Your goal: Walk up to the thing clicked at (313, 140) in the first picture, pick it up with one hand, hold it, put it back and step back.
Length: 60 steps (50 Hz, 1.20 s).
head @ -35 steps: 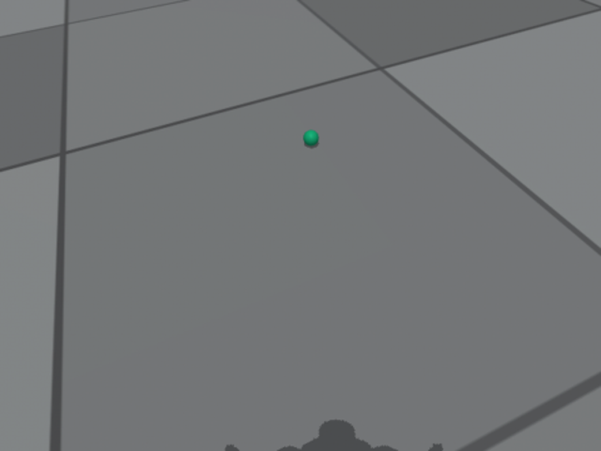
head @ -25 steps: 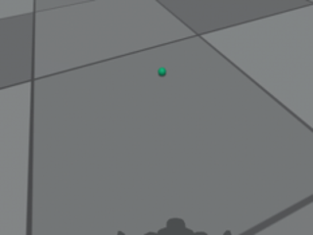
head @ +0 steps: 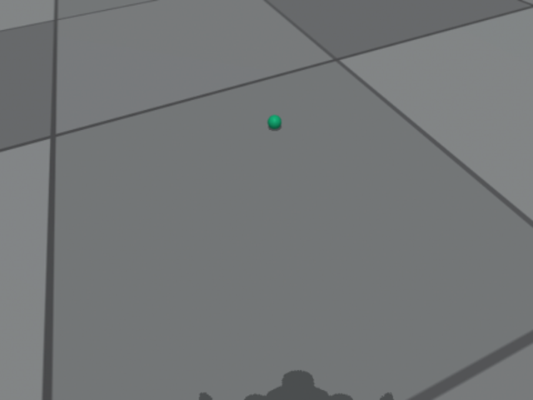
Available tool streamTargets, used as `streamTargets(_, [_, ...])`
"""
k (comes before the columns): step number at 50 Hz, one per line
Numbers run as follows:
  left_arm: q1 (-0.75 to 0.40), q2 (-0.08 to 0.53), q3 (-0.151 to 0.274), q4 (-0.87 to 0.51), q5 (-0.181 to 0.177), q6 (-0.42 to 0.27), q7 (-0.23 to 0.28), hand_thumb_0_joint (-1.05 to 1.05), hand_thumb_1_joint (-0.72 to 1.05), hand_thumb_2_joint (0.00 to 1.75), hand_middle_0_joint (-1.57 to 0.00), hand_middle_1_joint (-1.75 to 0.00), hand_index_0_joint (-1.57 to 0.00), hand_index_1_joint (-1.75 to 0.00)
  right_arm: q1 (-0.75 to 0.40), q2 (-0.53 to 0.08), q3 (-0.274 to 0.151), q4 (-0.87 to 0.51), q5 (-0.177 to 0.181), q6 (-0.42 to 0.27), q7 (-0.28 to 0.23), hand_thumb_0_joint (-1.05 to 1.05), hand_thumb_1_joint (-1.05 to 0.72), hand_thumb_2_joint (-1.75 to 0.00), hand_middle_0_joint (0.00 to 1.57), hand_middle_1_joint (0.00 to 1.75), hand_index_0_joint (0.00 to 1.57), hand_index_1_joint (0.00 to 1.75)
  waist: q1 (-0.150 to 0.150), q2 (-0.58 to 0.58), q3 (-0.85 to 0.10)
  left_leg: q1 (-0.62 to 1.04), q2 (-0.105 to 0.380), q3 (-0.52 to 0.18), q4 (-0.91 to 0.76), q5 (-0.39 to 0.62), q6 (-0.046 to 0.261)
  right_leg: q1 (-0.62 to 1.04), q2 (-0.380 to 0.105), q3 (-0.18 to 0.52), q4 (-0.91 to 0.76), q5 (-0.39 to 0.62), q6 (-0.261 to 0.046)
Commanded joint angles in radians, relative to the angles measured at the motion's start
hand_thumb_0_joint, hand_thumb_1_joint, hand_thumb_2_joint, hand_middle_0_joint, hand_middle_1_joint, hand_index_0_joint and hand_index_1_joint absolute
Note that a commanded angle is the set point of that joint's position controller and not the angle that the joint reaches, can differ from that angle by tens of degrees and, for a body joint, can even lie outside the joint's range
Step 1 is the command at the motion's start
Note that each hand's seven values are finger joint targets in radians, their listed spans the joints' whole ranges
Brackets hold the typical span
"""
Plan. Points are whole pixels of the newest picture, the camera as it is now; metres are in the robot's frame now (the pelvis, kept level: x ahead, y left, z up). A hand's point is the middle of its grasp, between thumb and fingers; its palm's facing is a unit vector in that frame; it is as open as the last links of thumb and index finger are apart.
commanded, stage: stand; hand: left
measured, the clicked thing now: (274, 122) +1.69 +0.04 -0.74
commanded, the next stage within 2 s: walk up in 0.42 s
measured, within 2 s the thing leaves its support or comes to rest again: neither
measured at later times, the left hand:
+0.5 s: hand out of the picture +0.07 +0.26 -0.15, palm faces -0.09 -0.94 -0.34, open 7.3 cm
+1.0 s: hand (195, 252) +0.42 +0.21 -0.13, palm faces -0.36 -0.79 -0.50, open 7.3 cm
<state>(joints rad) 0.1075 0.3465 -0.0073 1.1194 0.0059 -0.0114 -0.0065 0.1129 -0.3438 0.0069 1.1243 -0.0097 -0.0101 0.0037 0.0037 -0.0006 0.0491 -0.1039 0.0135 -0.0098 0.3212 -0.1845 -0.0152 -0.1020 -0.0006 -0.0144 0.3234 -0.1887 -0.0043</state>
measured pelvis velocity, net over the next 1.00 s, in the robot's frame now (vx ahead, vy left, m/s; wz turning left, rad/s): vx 0.19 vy -0.01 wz -0.45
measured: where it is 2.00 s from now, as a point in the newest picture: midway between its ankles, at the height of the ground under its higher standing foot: (273, 259)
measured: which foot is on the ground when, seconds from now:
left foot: down 0.00-0.88, up 0.90-1.00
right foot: down 0.00-0.58, up 0.60-0.82, down 0.84-1.00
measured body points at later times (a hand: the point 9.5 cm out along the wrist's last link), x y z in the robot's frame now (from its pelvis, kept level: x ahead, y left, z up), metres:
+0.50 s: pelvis +0.01 +0.01 +0.00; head +0.02 -0.01 +0.44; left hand +0.07 +0.31 -0.13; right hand +0.09 -0.31 -0.13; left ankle -0.01 +0.13 -0.74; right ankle -0.01 -0.12 -0.75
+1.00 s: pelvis +0.19 -0.01 -0.03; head +0.17 -0.03 +0.41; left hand +0.44 +0.25 -0.10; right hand +0.11 -0.33 -0.16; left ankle +0.19 +0.14 -0.68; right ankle +0.17 -0.16 -0.75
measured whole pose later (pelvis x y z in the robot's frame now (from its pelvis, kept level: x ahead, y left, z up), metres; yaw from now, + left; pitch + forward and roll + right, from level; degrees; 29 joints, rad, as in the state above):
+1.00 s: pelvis +0.19 -0.01 -0.03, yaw -26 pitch -4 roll -3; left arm 0.24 0.42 0.05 0.88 -0.01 -0.07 0.02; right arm 0.25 -0.46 -0.07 0.86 -0.05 0.04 0.13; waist -0.04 0.13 0.04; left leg -0.38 0.05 -0.07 1.21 -0.47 0.00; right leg -0.31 -0.02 -0.09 0.66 -0.29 -0.02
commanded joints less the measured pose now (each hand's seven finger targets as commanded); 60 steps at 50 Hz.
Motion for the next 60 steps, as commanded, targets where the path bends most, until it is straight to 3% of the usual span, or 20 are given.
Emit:
streamTargets(1, [-0.039, 0.212, 0.04, -0.059, 0.002, -0.023, 0.017, 0.0, 0.9, 0.9, -0.2, -0.3, -0.2, -0.3, -0.043, -0.21, -0.043, -0.06, 0.001, -0.023, -0.015, 0.0, -0.9, -0.9, 0.2, 0.3, 0.2, 0.3, -0.002, 0.009, -0.081, 0.018, 0.117, -0.08, -0.037, 0.168, 0.038, 0.009, -0.128, 0.104, -0.04, 0.171, -0.025])
streamTargets(20, [-0.035, 0.216, 0.039, -0.06, 0.003, -0.024, 0.018, 0.0, 0.9, 0.9, -0.2, -0.3, -0.2, -0.3, -0.034, -0.209, -0.045, -0.06, 0.002, -0.02, -0.014, 0.0, -0.9, -0.9, 0.2, 0.3, 0.2, 0.3, -0.005, -0.007, -0.078, 0.026, 0.116, -0.079, -0.043, 0.161, 0.035, 0.008, -0.129, 0.105, -0.048, 0.166, -0.023])
streamTargets(21, [0.122, 0.381, 0.104, -0.104, 0.005, -0.026, -0.007, 0.0, 0.9, 0.9, -0.2, -0.3, -0.2, -0.3, -0.081, -0.389, -0.154, -0.203, -0.036, -0.039, 0.041, 0.0, -0.9, -0.9, 0.2, 0.3, 0.2, 0.3, -0.006, 0.1, -0.079, 0.095, 0.066, 0.014, 0.188, -0.394, 0.087, -0.209, -0.147, 0.297, -0.018, -0.332, -0.092])
streamTargets(22, [0.105, 0.371, 0.102, -0.107, 0.006, -0.029, -0.015, 0.0, 0.9, 0.9, -0.2, -0.3, -0.2, -0.3, -0.077, -0.351, -0.148, -0.21, -0.045, -0.035, 0.062, 0.0, -0.9, -0.9, 0.2, 0.3, 0.2, 0.3, -0.025, 0.051, -0.021, 0.049, 0.042, -0.009, 0.238, -0.511, 0.113, -0.346, -0.169, 0.373, -0.071, -0.514, -0.09])
streamTargets(25, [-0.055, 0.364, 0.122, -0.168, 0.014, -0.044, -0.006, 0.0, 0.9, 0.9, -0.2, -0.3, -0.2, -0.3, 0.039, -0.266, -0.144, -0.24, -0.035, -0.019, 0.093, 0.0, -0.9, -0.9, 0.2, 0.3, 0.2, 0.3, -0.115, -0.111, 0.032, 0.003, -0.005, -0.068, 0.379, -0.328, 0.117, -0.48, -0.203, 0.514, -0.126, -0.511, -0.101])
streamTargets(27, [-0.153, 0.352, 0.116, -0.21, 0.018, -0.051, 0.003, 0.0, 0.9, 0.9, -0.2, -0.3, -0.2, -0.3, 0.166, -0.264, -0.16, -0.241, -0.023, -0.013, 0.098, 0.0, -0.9, -0.9, 0.2, 0.3, 0.2, 0.3, -0.209, -0.168, 0.004, 0.181, 0.009, -0.079, 0.203, -0.208, 0.119, -0.583, -0.13, 0.371, -0.078, -0.354, -0.04])
streamTargets(28, [-0.206, 0.298, 0.098, -0.248, 0.017, -0.05, 0.003, 0.0, 0.9, 0.9, -0.2, -0.3, -0.2, -0.3, 0.275, -0.305, -0.175, -0.219, -0.018, -0.019, 0.088, 0.0, -0.9, -0.9, 0.2, 0.3, 0.2, 0.3, -0.285, -0.002, -0.03, 0.431, 0.076, -0.124, -0.102, -0.33, 0.129, -0.773, 0.009, 0.156, 0.091, -0.334, 0.036])
streamTargets(29, [-0.204, 0.213, 0.084, -0.264, 0.013, -0.052, 0.004, 0.0, 0.9, 0.9, -0.2, -0.3, -0.2, -0.3, 0.262, -0.377, -0.203, -0.224, -0.031, -0.021, 0.071, 0.0, -0.9, -0.9, 0.2, 0.3, 0.2, 0.3, -0.284, 0.318, -0.054, 0.451, 0.352, -0.447, -0.211, -0.442, 0.172, -0.887, 0.08, 0.016, 0.504, -0.364, -0.002])
streamTargets(31, [-0.031, 0.272, 0.089, -0.253, 0.006, -0.045, 0.0, 0.0, 0.9, 0.9, -0.2, -0.3, -0.2, -0.3, 0.006, -0.371, -0.193, -0.319, -0.029, -0.029, 0.07, 0.0, -0.9, -0.9, 0.2, 0.3, 0.2, 0.3, -0.113, 0.175, -0.071, 0.295, 0.415, -0.394, -0.192, -0.412, 0.231, -0.744, -0.063, -0.009, 0.6, -0.287, -0.005])
streamTargets(38, [0.003, 0.277, 0.094, -0.229, -0.017, -0.06, -0.041, 0.0, 0.9, 0.9, -0.2, -0.3, -0.2, -0.3, 0.011, -0.319, -0.167, -0.342, -0.042, -0.036, 0.094, 0.0, -0.9, -0.9, 0.2, 0.3, 0.2, 0.3, -0.084, 0.131, 0.019, 0.192, 0.188, 0.05, -0.044, -0.012, 0.146, -0.48, -0.097, -0.126, 0.369, -0.065, -0.015])
streamTargets(39, [0.013, 0.275, 0.1, -0.233, -0.015, -0.063, -0.033, 0.0, 0.9, 0.9, -0.2, -0.3, -0.2, -0.3, 0.013, -0.322, -0.165, -0.355, -0.042, -0.033, 0.097, 0.0, -0.9, -0.9, 0.2, 0.3, 0.2, 0.3, -0.061, 0.121, 0.001, 0.107, 0.168, 0.112, 0.033, 0.128, 0.126, -0.334, -0.061, -0.177, 0.302, -0.046, -0.02])
streamTargets(41, [0.28, 0.318, 0.13, -0.166, -0.023, -0.06, -0.013, 0.0, 0.9, 0.9, -0.2, -0.3, -0.2, -0.3, -0.063, -0.337, -0.169, -0.401, -0.04, -0.026, 0.096, 0.0, -0.9, -0.9, 0.2, 0.3, 0.2, 0.3, 0.093, 0.088, -0.106, -0.131, 0.123, 0.207, 0.36, 0.37, 0.094, 0.097, -0.032, -0.203, 0.254, 0.042, -0.056])
streamTargets(42, [0.452, 0.372, 0.157, -0.119, -0.023, -0.058, 0.004, 0.0, 0.9, 0.9, -0.2, -0.3, -0.2, -0.3, -0.036, -0.306, -0.158, -0.419, -0.048, -0.022, 0.093, 0.0, -0.9, -0.9, 0.2, 0.3, 0.2, 0.3, 0.16, -0.035, -0.191, -0.303, 0.067, 0.21, 0.618, 0.289, 0.069, 0.337, -0.009, -0.17, 0.27, -0.015, -0.065])
streamTargets(43, [0.547, 0.416, 0.178, -0.111, -0.015, -0.052, 0.028, 0.0, 0.9, 0.9, -0.2, -0.3, -0.2, -0.3, -0.013, -0.258, -0.136, -0.439, -0.048, -0.018, 0.098, 0.0, -0.9, -0.9, 0.2, 0.3, 0.2, 0.3, 0.191, -0.172, -0.184, -0.598, -0.014, 0.147, 0.815, -0.205, 0.047, 0.524, -0.123, 0.108, 0.212, -0.199, -0.114])
streamTargets(44, [0.502, 0.483, 0.19, -0.157, -0.008, -0.041, 0.046, 0.0, 0.9, 0.9, -0.2, -0.3, -0.2, -0.3, -0.004, -0.261, -0.126, -0.473, -0.033, -0.011, 0.114, 0.0, -0.9, -0.9, 0.2, 0.3, 0.2, 0.3, 0.157, -0.236, -0.198, -0.747, -0.05, 0.01, 0.948, -0.402, 0.024, 0.504, -0.361, 0.627, 0.013, -0.489, -0.22])
streamTargets(45, [0.373, 0.503, 0.181, -0.215, -0.015, -0.047, 0.055, 0.0, 0.9, 0.9, -0.2, -0.3, -0.2, -0.3, -0.003, -0.329, -0.141, -0.477, -0.032, -0.005, 0.118, 0.0, -0.9, -0.9, 0.2, 0.3, 0.2, 0.3, 0.106, -0.17, -0.192, -0.741, 0.016, -0.16, 1.005, -0.384, 0.011, 0.371, -0.458, 0.895, -0.108, -0.703, -0.301])
streamTargets(46, [0.263, 0.498, 0.175, -0.254, -0.011, -0.052, 0.064, 0.0, 0.9, 0.9, -0.2, -0.3, -0.2, -0.3, -0.055, -0.368, -0.149, -0.473, -0.029, -0.004, 0.115, 0.0, -0.9, -0.9, 0.2, 0.3, 0.2, 0.3, 0.081, -0.074, -0.106, -0.762, 0.074, -0.209, 1.022, -0.355, 0.004, 0.253, -0.467, 0.873, -0.137, -0.738, -0.338])
streamTargets(49, [0.161, 0.419, 0.146, -0.289, -0.024, -0.078, 0.074, 0.0, 0.9, 0.9, -0.2, -0.3, -0.2, -0.3, 0.009, -0.335, -0.138, -0.436, -0.034, -0.004, 0.118, 0.0, -0.9, -0.9, 0.2, 0.3, 0.2, 0.3, -0.021, 0.026, 0.071, -0.621, 0.133, -0.151, 0.858, -0.224, 0.019, -0.083, -0.332, 0.479, -0.094, -0.429, -0.217])
streamTargets(52, [0.064, 0.424, 0.144, -0.316, -0.022, -0.11, 0.067, 0.0, 0.9, 0.9, -0.2, -0.3, -0.2, -0.3, 0.11, -0.329, -0.149, -0.431, -0.049, 0.021, 0.141, 0.0, -0.9, -0.9, 0.2, 0.3, 0.2, 0.3, -0.089, -0.093, 0.103, -0.416, 0.12, -0.084, 0.7, -0.104, 0.023, -0.387, -0.206, 0.279, -0.11, -0.397, -0.156])
streamTargets(60, [0.031, 0.453, 0.163, -0.326, 0.016, -0.104, 0.086, 0.0, 0.9, 0.9, -0.2, -0.3, -0.2, -0.3, 0.171, -0.307, -0.181, -0.462, -0.049, 0.052, 0.163, 0.0, -0.9, -0.9, 0.2, 0.3, 0.2, 0.3, -0.144, -0.179, -0.012, -0.078, 0.106, 0.015, 0.513, 0.075, -0.016, -0.556, -0.112, 0.106, 0.026, -0.279, -0.106])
